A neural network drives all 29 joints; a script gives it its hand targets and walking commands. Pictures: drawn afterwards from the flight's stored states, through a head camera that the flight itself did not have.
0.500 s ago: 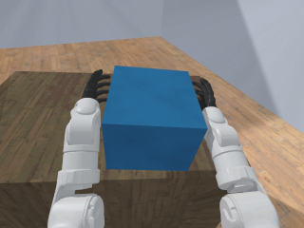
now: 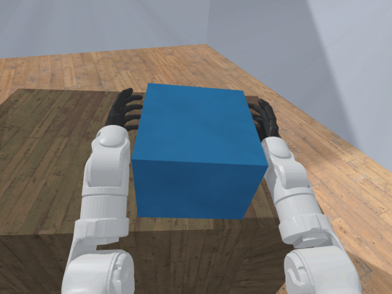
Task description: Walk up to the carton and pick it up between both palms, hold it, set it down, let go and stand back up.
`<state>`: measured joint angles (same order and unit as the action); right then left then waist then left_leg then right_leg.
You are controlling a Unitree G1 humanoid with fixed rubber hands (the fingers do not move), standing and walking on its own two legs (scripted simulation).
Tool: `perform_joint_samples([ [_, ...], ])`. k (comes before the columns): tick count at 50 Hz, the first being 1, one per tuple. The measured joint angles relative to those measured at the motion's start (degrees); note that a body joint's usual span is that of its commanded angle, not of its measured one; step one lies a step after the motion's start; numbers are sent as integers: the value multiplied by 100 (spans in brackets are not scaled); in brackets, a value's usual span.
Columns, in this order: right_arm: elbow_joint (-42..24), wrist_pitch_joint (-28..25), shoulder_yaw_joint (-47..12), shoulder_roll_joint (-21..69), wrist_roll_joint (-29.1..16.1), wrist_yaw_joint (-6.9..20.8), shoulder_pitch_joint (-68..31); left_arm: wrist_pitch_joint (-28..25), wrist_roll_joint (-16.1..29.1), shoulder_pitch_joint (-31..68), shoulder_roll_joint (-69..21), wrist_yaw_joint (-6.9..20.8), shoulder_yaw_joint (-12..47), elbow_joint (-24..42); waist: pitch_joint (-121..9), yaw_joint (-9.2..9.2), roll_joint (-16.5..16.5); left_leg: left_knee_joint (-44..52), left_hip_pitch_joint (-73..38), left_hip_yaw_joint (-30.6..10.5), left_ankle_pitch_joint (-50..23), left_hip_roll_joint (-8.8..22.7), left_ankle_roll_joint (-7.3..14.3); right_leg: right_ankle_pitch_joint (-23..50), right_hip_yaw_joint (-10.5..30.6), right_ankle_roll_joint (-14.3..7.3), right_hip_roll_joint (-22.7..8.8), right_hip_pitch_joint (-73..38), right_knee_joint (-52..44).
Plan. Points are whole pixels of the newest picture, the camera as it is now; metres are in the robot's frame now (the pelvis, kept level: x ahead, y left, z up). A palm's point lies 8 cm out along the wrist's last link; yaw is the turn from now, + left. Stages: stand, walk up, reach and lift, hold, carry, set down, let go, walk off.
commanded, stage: hold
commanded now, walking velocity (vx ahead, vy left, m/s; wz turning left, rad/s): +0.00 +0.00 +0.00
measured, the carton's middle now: (194, 149) +0.36 +0.01 +0.16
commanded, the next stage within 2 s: none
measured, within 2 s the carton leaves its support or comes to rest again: neither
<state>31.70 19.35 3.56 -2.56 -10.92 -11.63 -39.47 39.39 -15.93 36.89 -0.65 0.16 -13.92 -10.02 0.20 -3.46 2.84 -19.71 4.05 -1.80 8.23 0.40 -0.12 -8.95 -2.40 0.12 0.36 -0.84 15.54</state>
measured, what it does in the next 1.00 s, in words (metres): stands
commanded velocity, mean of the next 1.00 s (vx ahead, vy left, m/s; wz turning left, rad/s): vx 0.00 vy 0.00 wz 0.00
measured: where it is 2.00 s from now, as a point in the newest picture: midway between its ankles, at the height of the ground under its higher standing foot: outside the picture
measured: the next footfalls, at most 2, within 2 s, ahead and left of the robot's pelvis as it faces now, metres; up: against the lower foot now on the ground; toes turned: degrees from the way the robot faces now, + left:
none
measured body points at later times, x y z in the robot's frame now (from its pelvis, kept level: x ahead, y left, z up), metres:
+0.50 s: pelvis +0.00 +0.00 +0.00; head -0.05 +0.02 +0.45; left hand +0.38 +0.15 +0.20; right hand +0.38 -0.15 +0.19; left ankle +0.04 +0.12 -0.75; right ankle +0.01 -0.12 -0.75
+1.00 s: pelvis +0.01 +0.00 +0.00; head -0.03 +0.03 +0.45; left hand +0.38 +0.15 +0.19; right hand +0.38 -0.15 +0.18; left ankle +0.04 +0.12 -0.75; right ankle +0.01 -0.12 -0.75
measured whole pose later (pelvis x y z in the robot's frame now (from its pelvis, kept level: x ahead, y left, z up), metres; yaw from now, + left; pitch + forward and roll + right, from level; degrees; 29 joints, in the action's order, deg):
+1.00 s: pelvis +0.01 +0.00 +0.00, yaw +0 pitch -7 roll -1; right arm 25.7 21.1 1.5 -3.0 -12.6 -12.7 -36.1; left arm 40.9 -15.3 32.6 -0.9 0.2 -12.2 -3.8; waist 1.2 -4.0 3.1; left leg -20.0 3.6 -1.8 9.1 0.2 0.0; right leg -9.5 -1.9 0.3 0.4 -1.4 15.4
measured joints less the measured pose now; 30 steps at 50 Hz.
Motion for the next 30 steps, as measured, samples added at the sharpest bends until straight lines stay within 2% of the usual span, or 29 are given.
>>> perform_joint_samples([
  [9,-173,3,-64,-11,-51,-26,134,27,5,-112,-26,-6,46,172,30,-24,-27,-22,-57,-23,31,-5,-3,-24,-11,-1,2,-76,-4],
  [19,-113,42,-8,9,11,-21,82,-5,36,-47,-23,-4,-5,33,-14,28,-40,7,-13,-1,7,8,-8,-17,21,-15,17,2,17],
  [25,-4,97,-2,38,37,-26,23,31,-11,-40,-37,112,-106,-16,32,-4,22,113,-118,0,-36,-16,2,-25,24,-9,-6,-64,2],
  [30,-191,108,-101,11,-34,-76,133,18,18,-189,1,104,8,148,48,-41,40,30,-35,-5,4,-9,-2,-29,24,-6,4,-14,16],
])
